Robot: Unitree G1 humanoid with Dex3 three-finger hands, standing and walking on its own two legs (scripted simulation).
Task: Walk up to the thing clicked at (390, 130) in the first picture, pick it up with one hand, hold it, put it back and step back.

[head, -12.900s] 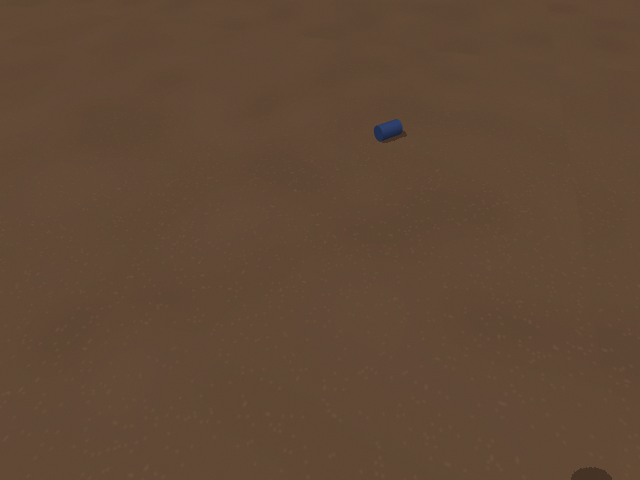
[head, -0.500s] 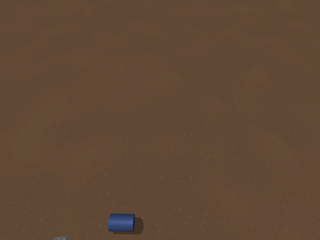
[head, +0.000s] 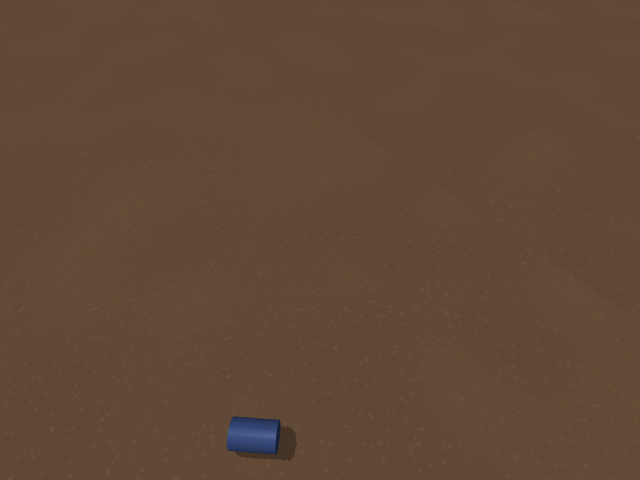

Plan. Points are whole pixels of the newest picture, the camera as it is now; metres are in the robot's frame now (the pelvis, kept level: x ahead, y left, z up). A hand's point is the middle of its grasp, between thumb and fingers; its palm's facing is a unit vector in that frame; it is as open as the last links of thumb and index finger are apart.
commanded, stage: walk up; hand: left
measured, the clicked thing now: (254, 435) +0.36 +0.22 -0.73
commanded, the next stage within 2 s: none
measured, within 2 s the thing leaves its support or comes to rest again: neither
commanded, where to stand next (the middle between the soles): +0.04 -0.01 m, yaw -1 degrees
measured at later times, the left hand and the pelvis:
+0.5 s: hand out of the picture +0.00 +0.22 -0.15, palm faces +0.04 -0.92 -0.39, open 7.4 cm; pelvis -0.02 -0.04 +0.00, yaw +3 degrees
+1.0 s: hand out of the picture +0.07 +0.26 -0.17, palm faces +0.03 -0.92 -0.40, open 7.4 cm; pelvis +0.01 -0.02 -0.02, yaw +1 degrees
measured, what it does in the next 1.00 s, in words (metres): steps on the spot: left foot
